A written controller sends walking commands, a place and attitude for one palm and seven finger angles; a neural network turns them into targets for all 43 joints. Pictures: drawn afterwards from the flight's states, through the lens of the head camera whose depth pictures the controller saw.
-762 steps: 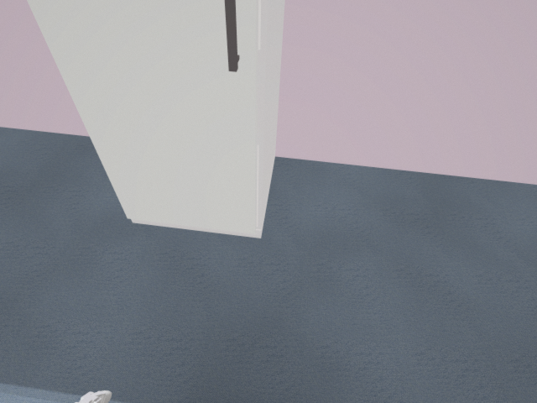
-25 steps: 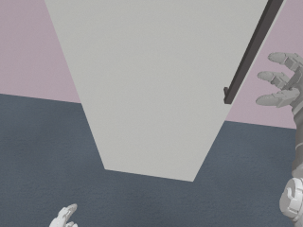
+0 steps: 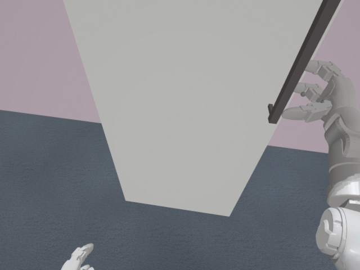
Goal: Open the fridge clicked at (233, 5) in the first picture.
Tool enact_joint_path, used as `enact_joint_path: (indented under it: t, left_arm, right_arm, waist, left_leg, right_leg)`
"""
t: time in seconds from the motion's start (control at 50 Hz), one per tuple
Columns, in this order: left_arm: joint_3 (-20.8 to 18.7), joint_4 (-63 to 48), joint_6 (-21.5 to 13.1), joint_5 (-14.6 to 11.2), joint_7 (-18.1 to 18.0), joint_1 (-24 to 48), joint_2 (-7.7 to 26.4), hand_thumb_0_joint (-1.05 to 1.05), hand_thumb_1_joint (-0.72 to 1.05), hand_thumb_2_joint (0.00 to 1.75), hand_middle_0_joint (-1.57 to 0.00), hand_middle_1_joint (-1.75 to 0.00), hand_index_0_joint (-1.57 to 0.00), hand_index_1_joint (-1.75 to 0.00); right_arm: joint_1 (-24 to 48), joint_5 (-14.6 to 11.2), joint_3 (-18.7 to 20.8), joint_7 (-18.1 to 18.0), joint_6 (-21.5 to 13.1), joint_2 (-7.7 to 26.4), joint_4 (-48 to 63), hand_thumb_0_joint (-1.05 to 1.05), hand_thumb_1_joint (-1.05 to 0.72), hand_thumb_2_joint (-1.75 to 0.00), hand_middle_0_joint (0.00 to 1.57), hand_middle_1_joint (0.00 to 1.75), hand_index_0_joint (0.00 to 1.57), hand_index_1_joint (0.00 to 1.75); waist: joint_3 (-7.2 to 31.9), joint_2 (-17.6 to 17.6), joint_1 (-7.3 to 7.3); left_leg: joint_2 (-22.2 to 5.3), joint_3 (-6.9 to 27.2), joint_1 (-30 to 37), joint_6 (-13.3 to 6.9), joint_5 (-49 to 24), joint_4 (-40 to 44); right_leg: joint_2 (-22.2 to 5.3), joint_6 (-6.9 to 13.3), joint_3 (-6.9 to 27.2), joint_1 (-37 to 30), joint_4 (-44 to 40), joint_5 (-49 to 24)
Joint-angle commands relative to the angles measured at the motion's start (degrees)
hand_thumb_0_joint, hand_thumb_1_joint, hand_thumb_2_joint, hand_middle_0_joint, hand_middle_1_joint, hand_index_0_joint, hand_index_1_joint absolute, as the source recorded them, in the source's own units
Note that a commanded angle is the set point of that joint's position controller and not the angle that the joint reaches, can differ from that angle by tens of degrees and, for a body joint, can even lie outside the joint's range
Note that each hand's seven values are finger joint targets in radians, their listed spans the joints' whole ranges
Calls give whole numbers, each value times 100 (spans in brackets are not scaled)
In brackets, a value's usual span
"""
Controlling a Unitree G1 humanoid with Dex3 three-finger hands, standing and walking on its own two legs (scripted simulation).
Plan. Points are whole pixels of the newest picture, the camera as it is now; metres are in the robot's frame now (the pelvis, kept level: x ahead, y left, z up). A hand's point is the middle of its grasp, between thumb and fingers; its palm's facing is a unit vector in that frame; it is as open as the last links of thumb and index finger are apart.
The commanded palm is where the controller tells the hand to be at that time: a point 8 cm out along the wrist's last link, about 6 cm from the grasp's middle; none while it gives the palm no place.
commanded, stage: feel for the door with the fingertips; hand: right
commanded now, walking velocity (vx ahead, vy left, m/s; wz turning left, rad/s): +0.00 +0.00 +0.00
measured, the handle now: (301, 52) +0.51 -0.20 +0.27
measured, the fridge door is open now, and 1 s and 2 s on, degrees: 0 0 0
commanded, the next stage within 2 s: slide the fingers in behind the handle in 0.54 s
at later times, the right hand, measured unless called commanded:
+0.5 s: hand (304, 87) +0.46 -0.21 +0.21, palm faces +0.07 +1.00 +0.01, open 14.0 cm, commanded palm +0.45 -0.27 +0.21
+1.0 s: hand (306, 92) +0.45 -0.21 +0.21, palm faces +0.06 +1.00 +0.01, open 14.0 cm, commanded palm +0.42 -0.26 +0.21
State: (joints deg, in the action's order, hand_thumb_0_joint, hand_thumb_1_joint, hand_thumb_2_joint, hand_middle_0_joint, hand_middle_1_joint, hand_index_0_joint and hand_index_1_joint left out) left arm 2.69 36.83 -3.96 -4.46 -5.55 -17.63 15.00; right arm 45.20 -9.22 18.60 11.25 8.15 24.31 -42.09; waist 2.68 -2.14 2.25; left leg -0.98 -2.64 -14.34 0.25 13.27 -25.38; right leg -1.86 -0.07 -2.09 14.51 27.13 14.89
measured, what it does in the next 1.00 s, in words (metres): stands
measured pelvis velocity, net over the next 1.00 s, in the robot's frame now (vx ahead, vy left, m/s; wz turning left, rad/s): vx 0.00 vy -0.01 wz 0.01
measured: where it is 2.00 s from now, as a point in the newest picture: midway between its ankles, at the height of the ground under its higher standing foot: outside the picture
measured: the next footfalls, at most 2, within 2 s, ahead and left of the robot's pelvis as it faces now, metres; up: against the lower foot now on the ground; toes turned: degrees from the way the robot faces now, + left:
none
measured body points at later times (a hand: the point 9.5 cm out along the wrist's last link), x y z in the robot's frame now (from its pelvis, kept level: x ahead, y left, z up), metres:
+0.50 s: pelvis +0.00 +0.00 +0.00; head +0.02 +0.00 +0.45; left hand +0.06 +0.27 -0.11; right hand +0.45 -0.27 +0.21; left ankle +0.00 +0.12 -0.74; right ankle -0.01 -0.12 -0.74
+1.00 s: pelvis +0.00 -0.01 +0.00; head +0.01 +0.00 +0.45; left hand +0.10 +0.25 -0.11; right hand +0.44 -0.27 +0.21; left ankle +0.00 +0.12 -0.74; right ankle -0.01 -0.12 -0.74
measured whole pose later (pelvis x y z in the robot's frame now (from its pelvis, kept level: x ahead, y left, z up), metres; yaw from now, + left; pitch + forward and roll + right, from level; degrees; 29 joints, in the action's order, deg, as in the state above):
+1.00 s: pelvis +0.00 -0.01 +0.00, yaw +1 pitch +4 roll +1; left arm 2.0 36.6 -4.0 -4.0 -4.6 -19.4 15.1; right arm 45.3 -9.1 19.5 11.9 6.6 24.8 -42.5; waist 3.5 -2.0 2.5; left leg -1.2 -1.7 -15.7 1.0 13.3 -25.5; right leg -1.7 0.6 -2.9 16.0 28.3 15.8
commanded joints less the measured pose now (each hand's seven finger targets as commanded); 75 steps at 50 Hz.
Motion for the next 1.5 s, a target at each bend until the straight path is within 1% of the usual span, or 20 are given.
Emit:
enact_joint_path:
  t: [0.0,0.1,0.14,0.26,0.3,0.44,0.56,0.66,0.7,0.74,0.86,1.02,1.04,1.12,1.18,1.24,1.3,1.34,1.4,1.48]
  left_arm:
    - [-299,-598,-245,3,-82,177,836,0,90,90,-20,-30,-20,-30]
    - [-325,-523,-278,26,-98,16,873,0,90,90,-20,-30,-20,-30]
    - [-342,-546,-293,24,-75,-11,865,0,90,90,-20,-30,-20,-30]
    - [-363,-497,-277,2,-65,-105,944,0,90,90,-20,-30,-20,-30]
    - [-360,-435,-272,18,-80,-188,962,0,90,90,-20,-30,-20,-30]
    - [-401,-390,-297,53,-75,-423,998,0,90,90,-20,-30,-20,-30]
    - [-412,-351,-282,81,-48,-590,1055,0,90,90,-20,-30,-20,-30]
    - [-443,-440,-264,82,7,-579,1032,0,90,90,-20,-30,-20,-30]
    - [-445,-525,-288,69,46,-473,983,0,90,90,-20,-30,-20,-30]
    - [-456,-530,-261,62,52,-444,987,0,90,90,-20,-30,-20,-30]
    - [-420,-678,-235,37,72,-151,934,0,90,90,-20,-30,-20,-30]
    - [-347,-673,-236,19,9,143,832,0,90,90,-20,-30,-20,-30]
    - [-351,-634,-218,25,-13,124,837,0,90,90,-20,-30,-20,-30]
    - [-307,-594,-207,29,-42,195,806,0,90,90,-20,-30,-20,-30]
    - [-295,-565,-223,42,-44,176,800,0,90,90,-20,-30,-20,-30]
    - [-320,-538,-234,63,-40,122,823,0,90,90,-20,-30,-20,-30]
    - [-310,-556,-242,49,-22,141,795,0,90,90,-20,-30,-20,-30]
    - [-337,-528,-227,59,-13,65,836,0,90,90,-20,-30,-20,-30]
    - [-338,-561,-245,55,1,91,808,0,90,90,-20,-30,-20,-30]
    - [-355,-566,-223,57,12,56,828,0,90,90,-20,-30,-20,-30]
  right_arm:
    - [3329,-85,106,7,-403,1468,983,0,50,-30,30,120,30,120]
    - [3524,-15,313,71,-640,1820,549,0,50,-30,30,120,30,120]
    - [3452,-43,113,135,-770,1586,567,0,50,-30,30,120,30,120]
    - [3374,-66,324,222,-747,1838,9,0,50,-30,30,120,30,120]
    - [3724,-9,273,208,-777,1879,-169,0,50,-30,30,120,30,120]
    - [3963,36,361,269,-1207,2128,-184,0,50,-30,30,120,30,120]
    - [3882,62,556,365,-1155,2362,-475,0,50,-30,30,120,30,120]
    - [3591,-36,573,360,-1111,2197,-81,0,50,-30,30,120,30,120]
    - [3572,-59,291,349,-1071,1813,473,0,50,-30,30,120,30,120]
    - [3186,-122,357,293,-953,1793,489,0,50,-30,30,120,30,120]
    - [2819,-87,512,106,-578,1828,1096,0,50,-30,30,120,30,120]
    - [3019,-153,-41,-7,-339,1097,1447,0,50,-30,30,120,30,120]
    - [3003,-165,17,-40,-304,1164,1271,0,50,-30,30,120,30,120]
    - [3583,-53,-216,-121,-298,1021,1135,0,50,-30,30,120,30,120]
    - [3660,-91,-211,-156,-428,996,953,0,50,-30,30,120,30,120]
    - [3486,-94,-45,-135,-544,1161,676,0,50,-30,30,120,30,120]
    - [3689,-57,-261,-97,-613,926,693,0,50,-30,30,120,30,120]
    - [3406,-81,-37,-107,-631,1157,498,0,50,-30,30,120,30,120]
    - [3561,-60,-31,-140,-673,1130,714,0,50,-30,30,120,30,120]
    - [3237,-55,177,-203,-644,1318,682,0,50,-30,30,120,30,120]
  waist:
    - [1456,46,110]
    - [1746,19,101]
    - [1821,54,130]
    - [1533,199,96]
    - [1441,188,206]
    - [1876,53,261]
    - [1979,-76,201]
    - [2027,-42,126]
    - [2187,-393,122]
    - [1975,-101,90]
    - [1810,-141,-66]
    - [1613,-72,68]
    - [1493,192,99]
    - [1494,-129,158]
    - [1617,62,184]
    - [1726,221,116]
    - [1742,-81,139]
    - [1745,231,89]
    - [1846,-26,50]
    - [1778,263,-1]
  left_leg:
    - [114,55,355,-159,-1461,252]
    - [86,121,486,-152,-1605,200]
    - [100,85,499,-149,-1722,162]
    - [93,105,362,-131,-1534,185]
    - [85,116,234,-115,-1391,206]
    - [118,108,306,-128,-1496,112]
    - [128,108,304,-137,-1764,22]
    - [180,50,282,-157,-1869,-8]
    - [186,28,222,-176,-1916,-20]
    - [204,-10,274,-175,-1905,20]
    - [185,5,397,-187,-1872,46]
    - [176,-30,201,-193,-1592,138]
    - [166,-32,225,-182,-1527,196]
    - [122,3,123,-194,-1413,190]
    - [123,12,176,-186,-1438,181]
    - [116,32,300,-185,-1509,166]
    - [102,40,264,-187,-1597,120]
    - [116,29,356,-175,-1610,136]
    - [110,51,423,-185,-1691,102]
    - [115,70,596,-151,-1784,118]
  right_leg:
    - [142,224,182,-654,-247,-1281]
    - [165,240,148,-629,-177,-1333]
    - [150,240,133,-684,-134,-1464]
    - [153,246,114,-401,-154,-1177]
    - [160,248,131,-327,-155,-1051]
    - [122,244,155,-480,-56,-1256]
    - [124,222,157,-382,-2,-1501]
    - [87,206,176,-515,13,-1752]
    - [78,170,191,-808,15,-1986]
    - [46,190,169,-718,6,-2022]
    - [67,185,148,-650,-100,-1928]
    - [74,163,243,-857,-160,-1687]
    - [74,196,219,-784,-146,-1573]
    - [117,173,248,-771,-171,-1425]
    - [127,177,270,-800,-131,-1419]
    - [130,204,241,-743,-85,-1434]
    - [143,185,216,-751,-100,-1473]
    - [127,209,213,-659,-79,-1466]
    - [143,201,187,-680,-109,-1529]
    - [132,235,126,-491,-140,-1492]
